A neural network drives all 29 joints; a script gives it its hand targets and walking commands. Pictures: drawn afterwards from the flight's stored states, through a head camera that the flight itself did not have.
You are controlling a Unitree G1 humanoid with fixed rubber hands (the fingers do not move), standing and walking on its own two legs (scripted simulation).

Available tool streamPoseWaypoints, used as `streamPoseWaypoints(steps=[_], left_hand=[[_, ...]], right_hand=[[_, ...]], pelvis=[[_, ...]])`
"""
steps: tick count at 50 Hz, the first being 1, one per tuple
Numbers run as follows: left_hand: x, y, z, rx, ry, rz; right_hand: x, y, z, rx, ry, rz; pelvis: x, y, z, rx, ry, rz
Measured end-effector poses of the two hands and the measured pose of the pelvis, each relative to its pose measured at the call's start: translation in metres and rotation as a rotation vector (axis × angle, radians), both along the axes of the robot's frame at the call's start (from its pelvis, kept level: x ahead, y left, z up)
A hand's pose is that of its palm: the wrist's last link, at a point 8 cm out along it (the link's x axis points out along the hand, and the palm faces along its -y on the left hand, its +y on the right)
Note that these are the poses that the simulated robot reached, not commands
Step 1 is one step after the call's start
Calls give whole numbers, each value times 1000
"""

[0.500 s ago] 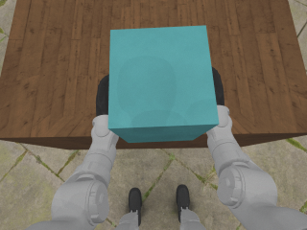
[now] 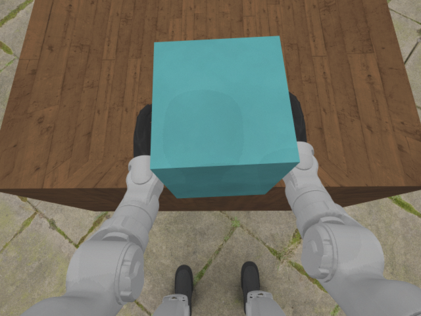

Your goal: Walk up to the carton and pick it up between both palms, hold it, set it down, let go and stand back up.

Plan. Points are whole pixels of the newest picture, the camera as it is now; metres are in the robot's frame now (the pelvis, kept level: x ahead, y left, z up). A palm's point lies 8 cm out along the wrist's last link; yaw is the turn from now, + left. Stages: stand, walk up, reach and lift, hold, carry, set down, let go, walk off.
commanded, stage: reach and lift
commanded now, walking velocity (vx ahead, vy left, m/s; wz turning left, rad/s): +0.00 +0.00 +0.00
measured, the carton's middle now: (219, 131) +0.44 -0.02 -0.05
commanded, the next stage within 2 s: none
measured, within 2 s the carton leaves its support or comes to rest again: leaves its support in 0.16 s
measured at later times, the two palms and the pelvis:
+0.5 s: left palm (158, 150) +0.40 +0.09 -0.02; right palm (320, 146) +0.40 -0.20 -0.03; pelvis +0.01 -0.01 -0.01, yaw +0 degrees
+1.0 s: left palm (149, 109) +0.42 +0.08 +0.09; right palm (354, 114) +0.41 -0.21 +0.08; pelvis +0.00 -0.01 +0.03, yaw +0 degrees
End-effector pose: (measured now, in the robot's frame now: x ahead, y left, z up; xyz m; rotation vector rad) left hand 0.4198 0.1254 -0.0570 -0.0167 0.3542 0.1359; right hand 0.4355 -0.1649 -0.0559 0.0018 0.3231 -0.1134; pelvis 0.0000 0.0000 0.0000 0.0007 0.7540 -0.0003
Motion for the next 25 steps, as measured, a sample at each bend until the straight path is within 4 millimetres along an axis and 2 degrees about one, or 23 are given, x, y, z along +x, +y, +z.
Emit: streamPoseWaypoints(steps=[11,25], left_hand=[[-4,-6,8,25,59,-19],[-19,-33,33,129,187,-126]], right_hand=[[-6,-6,7,1,63,-10],[-39,-33,31,-15,197,-61]], pelvis=[[3,-4,-7,-3,-71,8],[5,-7,-7,-6,-266,2]])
